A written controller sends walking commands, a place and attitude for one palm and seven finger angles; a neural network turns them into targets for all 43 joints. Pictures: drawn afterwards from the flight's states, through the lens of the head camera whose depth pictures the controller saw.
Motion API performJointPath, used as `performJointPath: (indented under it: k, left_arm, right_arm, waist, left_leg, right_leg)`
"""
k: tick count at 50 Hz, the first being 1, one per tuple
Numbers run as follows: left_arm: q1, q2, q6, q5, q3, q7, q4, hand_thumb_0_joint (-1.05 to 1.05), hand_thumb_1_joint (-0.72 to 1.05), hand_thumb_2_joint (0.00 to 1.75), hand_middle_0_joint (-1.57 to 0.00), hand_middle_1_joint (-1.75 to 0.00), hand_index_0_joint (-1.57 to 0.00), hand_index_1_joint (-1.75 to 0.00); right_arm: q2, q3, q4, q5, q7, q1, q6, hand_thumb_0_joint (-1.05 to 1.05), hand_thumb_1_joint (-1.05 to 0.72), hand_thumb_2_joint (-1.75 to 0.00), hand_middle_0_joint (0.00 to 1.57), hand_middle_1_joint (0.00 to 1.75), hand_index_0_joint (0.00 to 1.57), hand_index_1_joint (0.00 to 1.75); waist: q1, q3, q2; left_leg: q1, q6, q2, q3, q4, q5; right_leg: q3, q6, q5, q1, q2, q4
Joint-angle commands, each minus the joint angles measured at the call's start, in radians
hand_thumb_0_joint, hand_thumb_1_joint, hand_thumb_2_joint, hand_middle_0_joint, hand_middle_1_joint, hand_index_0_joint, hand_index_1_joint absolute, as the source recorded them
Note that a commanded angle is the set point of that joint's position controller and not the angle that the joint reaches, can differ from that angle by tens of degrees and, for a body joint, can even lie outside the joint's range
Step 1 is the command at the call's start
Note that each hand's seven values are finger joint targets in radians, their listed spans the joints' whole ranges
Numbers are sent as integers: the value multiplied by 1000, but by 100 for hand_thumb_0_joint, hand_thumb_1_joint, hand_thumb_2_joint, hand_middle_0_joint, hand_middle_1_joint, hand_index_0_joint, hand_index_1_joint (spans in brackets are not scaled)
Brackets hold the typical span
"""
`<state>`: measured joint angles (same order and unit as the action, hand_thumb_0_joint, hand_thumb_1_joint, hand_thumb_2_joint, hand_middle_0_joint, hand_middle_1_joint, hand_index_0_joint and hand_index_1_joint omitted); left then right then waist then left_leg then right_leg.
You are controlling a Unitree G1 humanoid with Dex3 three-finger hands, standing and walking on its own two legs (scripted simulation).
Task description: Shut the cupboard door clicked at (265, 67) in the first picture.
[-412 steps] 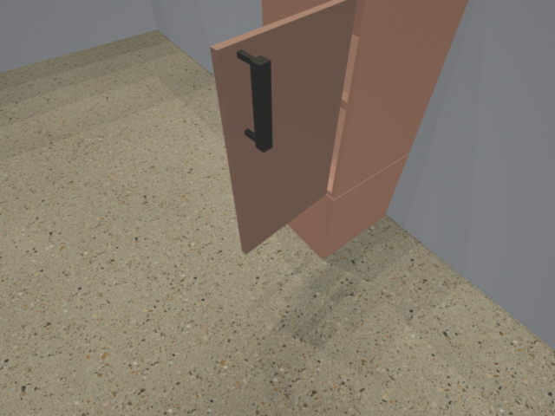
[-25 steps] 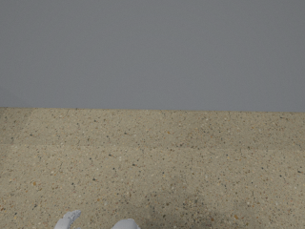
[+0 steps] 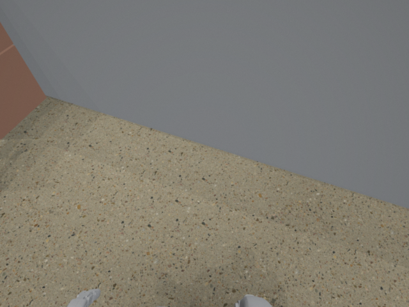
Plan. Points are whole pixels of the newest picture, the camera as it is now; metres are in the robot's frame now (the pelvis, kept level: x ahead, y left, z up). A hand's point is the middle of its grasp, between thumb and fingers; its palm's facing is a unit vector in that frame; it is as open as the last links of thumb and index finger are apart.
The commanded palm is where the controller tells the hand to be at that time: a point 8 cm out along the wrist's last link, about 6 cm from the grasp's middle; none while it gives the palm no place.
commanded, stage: walk to a spot facing it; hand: left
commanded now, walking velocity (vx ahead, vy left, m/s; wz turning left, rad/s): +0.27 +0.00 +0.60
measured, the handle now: out of the picture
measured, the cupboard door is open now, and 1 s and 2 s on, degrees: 96 96 96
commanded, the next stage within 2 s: turn to face it in 1.88 s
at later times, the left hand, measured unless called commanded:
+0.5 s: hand out of the picture +0.01 +0.21 -0.20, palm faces +0.36 -0.91 -0.19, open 7.4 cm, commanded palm none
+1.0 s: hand (94, 201) +0.36 +0.30 -0.15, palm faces +0.48 -0.86 -0.19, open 7.4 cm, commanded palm none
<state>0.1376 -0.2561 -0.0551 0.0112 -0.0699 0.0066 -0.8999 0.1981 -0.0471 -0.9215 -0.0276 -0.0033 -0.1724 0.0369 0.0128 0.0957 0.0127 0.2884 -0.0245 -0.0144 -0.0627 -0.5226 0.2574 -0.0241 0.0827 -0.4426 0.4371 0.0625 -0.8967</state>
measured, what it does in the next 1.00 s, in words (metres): walks ahead, turning left: right foot, then left foot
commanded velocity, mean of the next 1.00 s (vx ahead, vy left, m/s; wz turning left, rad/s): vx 0.33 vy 0.00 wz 0.46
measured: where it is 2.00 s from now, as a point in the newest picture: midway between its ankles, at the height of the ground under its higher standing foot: (133, 192)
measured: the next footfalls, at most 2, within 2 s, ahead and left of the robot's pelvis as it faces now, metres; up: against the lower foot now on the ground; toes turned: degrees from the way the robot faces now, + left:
right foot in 0.10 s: +0.06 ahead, -0.16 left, +0.00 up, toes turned +1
left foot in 0.44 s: +0.16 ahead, +0.16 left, +0.00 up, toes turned +26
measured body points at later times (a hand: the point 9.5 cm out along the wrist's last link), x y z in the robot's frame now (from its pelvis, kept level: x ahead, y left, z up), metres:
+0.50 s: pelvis +0.11 +0.04 -0.02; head +0.16 +0.08 +0.42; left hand -0.01 +0.26 -0.18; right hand +0.33 -0.16 -0.14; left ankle +0.12 +0.14 -0.74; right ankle +0.03 -0.15 -0.68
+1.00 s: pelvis +0.33 +0.08 -0.01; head +0.36 +0.09 +0.44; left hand +0.34 +0.35 -0.14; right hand +0.42 -0.15 -0.16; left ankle +0.19 +0.14 -0.66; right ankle +0.41 +0.00 -0.74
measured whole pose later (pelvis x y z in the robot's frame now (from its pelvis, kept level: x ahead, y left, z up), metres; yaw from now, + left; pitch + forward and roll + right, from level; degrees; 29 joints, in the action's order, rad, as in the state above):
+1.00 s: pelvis +0.33 +0.08 -0.01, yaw +32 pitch +0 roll -1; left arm 0.10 -0.17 0.07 0.03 -0.04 -0.02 -0.91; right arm 0.20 -0.06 -1.08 -0.02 -0.01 -0.33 0.00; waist 0.07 0.07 -0.03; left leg 0.40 -0.01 0.05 0.01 -1.15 0.40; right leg -0.18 -0.01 -0.26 0.30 0.07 -0.57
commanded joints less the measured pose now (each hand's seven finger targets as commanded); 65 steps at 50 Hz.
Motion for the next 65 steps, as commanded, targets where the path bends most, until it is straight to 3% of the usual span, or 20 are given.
performJointPath:
  k: [1,3,5,9,18,20,21,22,23,28,39,42,43,44,45,51,60,63,64,65]
  left_arm:
    - [36,-55,40,3,-16,-7,75,0,90,90,-20,-30,-20,-30]
    - [142,-97,59,8,-33,-10,42,0,90,90,-20,-30,-20,-30]
    - [222,-238,65,16,-58,7,36,0,90,90,-20,-30,-20,-30]
    - [59,-104,101,10,-24,10,57,0,90,90,-20,-30,-20,-30]
    - [249,-152,124,18,-36,-7,-68,0,90,90,-20,-30,-20,-30]
    - [192,-168,124,9,-42,-12,-58,0,90,90,-20,-30,-20,-30]
    - [183,-136,124,4,-34,-21,-40,0,90,90,-20,-30,-20,-30]
    - [143,-63,119,-6,-19,-39,30,0,90,90,-20,-30,-20,-30]
    - [3,-77,109,4,-13,-31,86,0,90,90,-20,-30,-20,-30]
    - [84,-37,82,19,-17,-41,-2,0,90,90,-20,-30,-20,-30]
    - [-98,-29,91,15,-6,-50,72,0,90,90,-20,-30,-20,-30]
    - [43,-59,107,16,-21,-45,30,0,90,90,-20,-30,-20,-30]
    - [196,-121,120,22,-40,-36,-16,0,90,90,-20,-30,-20,-30]
    - [347,-229,124,27,-69,-24,-58,0,90,90,-20,-30,-20,-30]
    - [352,-238,116,10,-59,-19,-51,0,90,90,-20,-30,-20,-30]
    - [140,-25,151,12,-7,-3,-42,0,90,90,-20,-30,-20,-30]
    - [235,-75,151,15,-5,-7,-145,0,90,90,-20,-30,-20,-30]
    - [216,-90,142,6,-5,-11,-153,0,90,90,-20,-30,-20,-30]
    - [222,-62,138,4,3,-17,-131,0,90,90,-20,-30,-20,-30]
    - [223,-8,136,0,14,-28,-85,0,90,90,-20,-30,-20,-30]
  right_arm:
    - [232,-72,61,-5,11,5,-10,0,-90,-90,20,30,20,30]
    - [204,-71,73,6,4,53,-10,0,-90,-90,20,30,20,30]
    - [124,-51,128,8,-9,98,-20,0,-90,-90,20,30,20,30]
    - [122,-60,89,-5,-46,83,-5,0,-90,-90,20,30,20,30]
    - [46,-14,113,9,-64,178,-43,0,-90,-90,20,30,20,30]
    - [91,-26,68,-1,-48,5,-55,0,-90,-90,20,30,20,30]
    - [173,-49,27,-6,-34,-148,-60,0,-90,-90,20,30,20,30]
    - [310,-85,6,-13,-21,-295,-71,0,-90,-90,20,30,20,30]
    - [346,-90,-21,4,-5,-359,-64,0,-90,-90,20,30,20,30]
    - [180,-37,16,3,17,-80,-103,0,-90,-90,20,30,20,30]
    - [160,-41,-57,0,8,-160,-108,0,-90,-90,20,30,20,30]
    - [154,-37,-70,1,12,-150,-100,0,-90,-90,20,30,20,30]
    - [125,-33,-64,12,6,-144,-105,0,-90,-90,20,30,20,30]
    - [58,-21,-41,22,3,-184,-108,0,-90,-90,20,30,20,30]
    - [86,-23,-13,17,-2,-133,-104,0,-90,-90,20,30,20,30]
    - [18,-24,-50,1,-24,-90,-55,0,-90,-90,20,30,20,30]
    - [-3,-12,15,4,-57,81,-69,0,-90,-90,20,30,20,30]
    - [58,-22,-37,-6,-42,-82,-82,0,-90,-90,20,30,20,30]
    - [146,-45,-71,-13,-28,-236,-84,0,-90,-90,20,30,20,30]
    - [262,-71,-95,-14,-9,-370,-89,0,-90,-90,20,30,20,30]
  waist:
    - [-4,-130,-192]
    - [-66,-112,-83]
    - [-127,-66,331]
    - [-8,15,184]
    - [-71,-87,185]
    - [38,-158,150]
    - [114,-246,3]
    - [177,-318,-311]
    - [198,-316,-182]
    - [16,-90,-185]
    - [25,-42,-128]
    - [-51,-86,-82]
    - [-116,-162,34]
    - [-154,-281,322]
    - [-153,-240,252]
    - [-7,-77,117]
    - [-42,-44,139]
    - [58,-104,60]
    - [128,-191,-79]
    - [161,-283,-319]
  left_leg:
    - [-11,-109,202,-272,178,36]
    - [196,-51,117,-220,77,238]
    - [485,50,-36,37,-477,377]
    - [399,72,107,30,-675,86]
    - [201,42,29,228,-128,108]
    - [-93,9,-35,289,6,29]
    - [-385,-39,52,172,37,13]
    - [-591,-193,399,-368,126,-51]
    - [-561,-240,470,-464,197,-73]
    - [-142,-134,285,-138,280,-64]
    - [-157,-142,235,-64,277,-210]
    - [-74,-94,180,-42,75,-252]
    - [104,-54,116,8,-154,-215]
    - [323,5,-28,119,-494,243]
    - [410,1,18,61,-680,357]
    - [324,48,149,67,-577,14]
    - [223,13,80,189,-131,-27]
    - [-141,-26,6,246,1,-42]
    - [-391,-88,136,59,45,50]
    - [-568,-199,403,-382,191,50]
  right_leg:
    - [-30,-15,35,-150,-42,222]
    - [-13,-28,72,-414,-22,472]
    - [491,-200,-306,-481,437,783]
    - [144,-160,-45,-250,315,757]
    - [-121,-137,650,-486,317,538]
    - [-218,-94,787,-370,280,309]
    - [-242,-53,651,-167,251,45]
    - [-230,17,-65,211,71,-298]
    - [-56,-9,-125,313,72,-433]
    - [12,-10,135,198,123,-289]
    - [-60,-10,273,40,33,221]
    - [-79,-41,285,-272,-11,376]
    - [51,-83,252,-559,87,420]
    - [398,-180,231,-785,397,535]
    - [497,-238,131,-696,468,633]
    - [14,-176,290,-287,311,717]
    - [-119,-173,449,-411,299,663]
    - [-210,-128,616,-277,241,384]
    - [-244,-85,478,-83,181,113]
    - [-225,-38,-66,176,25,-228]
